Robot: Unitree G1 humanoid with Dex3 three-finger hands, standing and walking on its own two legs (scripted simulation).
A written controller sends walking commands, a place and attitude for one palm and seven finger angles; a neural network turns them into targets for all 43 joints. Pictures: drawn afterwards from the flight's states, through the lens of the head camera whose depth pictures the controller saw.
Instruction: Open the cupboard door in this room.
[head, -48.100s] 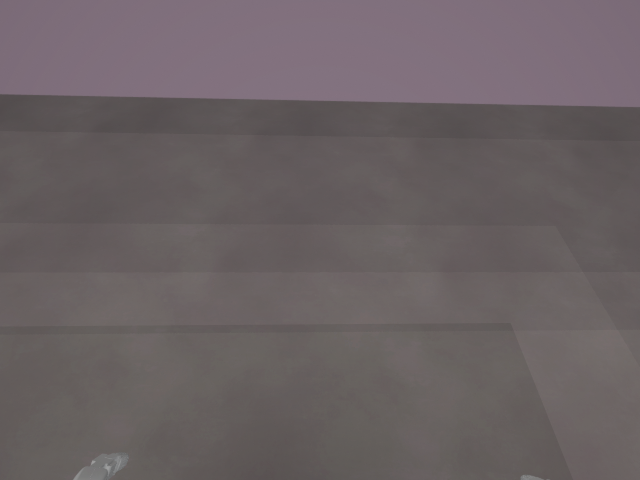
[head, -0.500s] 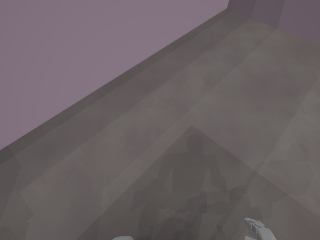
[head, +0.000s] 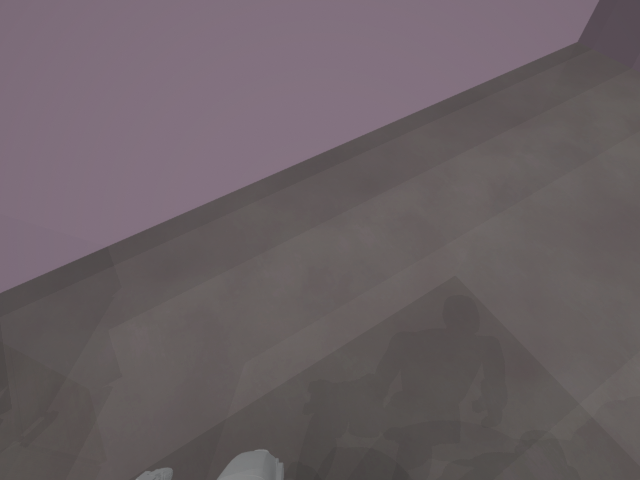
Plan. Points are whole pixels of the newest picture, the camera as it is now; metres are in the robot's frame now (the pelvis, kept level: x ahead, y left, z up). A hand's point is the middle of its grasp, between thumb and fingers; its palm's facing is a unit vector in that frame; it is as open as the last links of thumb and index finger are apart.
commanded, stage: turn to face it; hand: left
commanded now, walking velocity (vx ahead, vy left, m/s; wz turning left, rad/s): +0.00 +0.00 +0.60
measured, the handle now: out of the picture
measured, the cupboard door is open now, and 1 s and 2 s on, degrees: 46 46 46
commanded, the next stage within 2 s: none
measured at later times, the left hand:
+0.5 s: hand out of the picture +0.08 +0.22 -0.16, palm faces +0.29 -0.91 -0.30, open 7.4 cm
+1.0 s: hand out of the picture -0.03 +0.19 -0.19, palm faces +0.60 -0.76 -0.25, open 7.4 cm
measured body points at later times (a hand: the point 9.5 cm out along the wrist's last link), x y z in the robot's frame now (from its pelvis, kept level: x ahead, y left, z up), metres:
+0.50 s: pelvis +0.02 -0.03 -0.01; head +0.08 -0.02 +0.43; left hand +0.06 +0.27 -0.14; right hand +0.17 -0.25 -0.16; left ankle +0.01 +0.12 -0.74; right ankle +0.05 -0.15 -0.74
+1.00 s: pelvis +0.05 -0.03 -0.01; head +0.08 +0.02 +0.43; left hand -0.07 +0.23 -0.17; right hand +0.30 -0.17 -0.14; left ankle -0.01 +0.08 -0.74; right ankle +0.08 -0.16 -0.68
